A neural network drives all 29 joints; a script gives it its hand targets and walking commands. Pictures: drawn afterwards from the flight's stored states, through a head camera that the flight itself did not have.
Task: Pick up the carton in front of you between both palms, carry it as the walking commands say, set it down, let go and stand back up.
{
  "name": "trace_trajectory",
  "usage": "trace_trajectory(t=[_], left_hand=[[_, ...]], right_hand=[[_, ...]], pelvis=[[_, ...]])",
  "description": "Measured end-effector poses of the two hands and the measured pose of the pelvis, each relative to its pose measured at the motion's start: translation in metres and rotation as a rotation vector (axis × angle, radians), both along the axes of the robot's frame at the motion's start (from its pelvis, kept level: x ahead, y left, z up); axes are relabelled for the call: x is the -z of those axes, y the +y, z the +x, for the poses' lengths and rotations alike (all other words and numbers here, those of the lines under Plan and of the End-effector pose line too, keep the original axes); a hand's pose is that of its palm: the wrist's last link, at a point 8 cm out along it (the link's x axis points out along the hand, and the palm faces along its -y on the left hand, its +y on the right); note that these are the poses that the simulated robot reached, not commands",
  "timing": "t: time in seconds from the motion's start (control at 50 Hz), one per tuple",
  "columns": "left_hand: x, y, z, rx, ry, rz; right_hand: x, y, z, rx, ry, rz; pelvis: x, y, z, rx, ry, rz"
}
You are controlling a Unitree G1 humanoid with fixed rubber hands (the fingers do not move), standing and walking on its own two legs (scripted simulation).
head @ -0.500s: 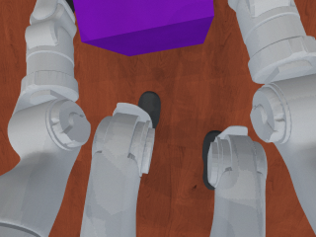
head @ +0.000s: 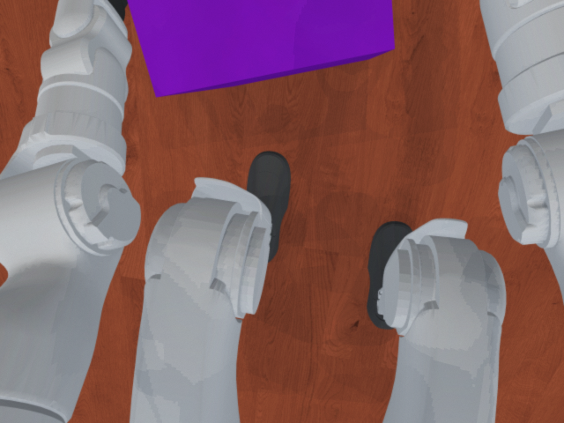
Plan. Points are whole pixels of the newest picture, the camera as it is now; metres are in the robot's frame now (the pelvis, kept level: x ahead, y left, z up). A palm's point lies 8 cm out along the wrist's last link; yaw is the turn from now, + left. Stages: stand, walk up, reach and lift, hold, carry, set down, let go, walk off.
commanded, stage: set down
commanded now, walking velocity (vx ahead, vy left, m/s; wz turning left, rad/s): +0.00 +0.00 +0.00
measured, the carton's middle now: out of the picture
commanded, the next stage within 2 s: let go in 1.14 s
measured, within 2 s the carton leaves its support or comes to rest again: neither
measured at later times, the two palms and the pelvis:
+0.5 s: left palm out of the picture +0.48 +0.35 -0.06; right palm out of the picture +0.62 +0.00 -0.04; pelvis -0.01 +0.00 +0.05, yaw +1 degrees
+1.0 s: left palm out of the picture +0.47 +0.36 +0.09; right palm out of the picture +0.63 -0.01 +0.10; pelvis +0.03 +0.01 +0.18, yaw +1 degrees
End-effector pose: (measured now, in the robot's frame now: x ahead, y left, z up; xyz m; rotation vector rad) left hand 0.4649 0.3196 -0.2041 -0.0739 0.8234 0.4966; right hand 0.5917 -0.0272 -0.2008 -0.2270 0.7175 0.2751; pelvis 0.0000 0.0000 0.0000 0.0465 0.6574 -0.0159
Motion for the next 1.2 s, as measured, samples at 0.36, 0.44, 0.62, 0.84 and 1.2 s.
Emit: trace_trajectory(t=[0.36,0.44,0.62,0.84,1.2], left_hand=[[-0.1,0.022,0.03,-0.01,-0.213,0.011],[-0.127,0.029,0.019,-0.031,-0.182,0.001],[-0.175,0.031,0.021,0.0,-0.192,0.026],[-0.242,0.029,0.022,0.006,-0.179,0.044],[-0.346,0.033,0.01,0.004,-0.184,0.022]], right_hand=[[-0.103,0.02,0.02,0.013,-0.15,-0.02],[-0.14,0.027,0.027,0.021,-0.106,-0.021],[-0.181,0.025,0.035,0.059,-0.081,0.014],[-0.233,0.007,0.033,0.045,-0.099,0.01],[-0.347,0.013,0.03,0.036,-0.078,-0.002]], pelvis=[[-0.02,0.007,-0.014,-0.049,-0.032,-0.033],[-0.039,0.005,-0.011,-0.059,-0.003,-0.043],[-0.076,0.008,0.002,-0.077,0.091,-0.071],[-0.131,0.015,0.018,-0.068,0.177,-0.068],[-0.23,0.012,0.032,-0.077,0.157,-0.072]])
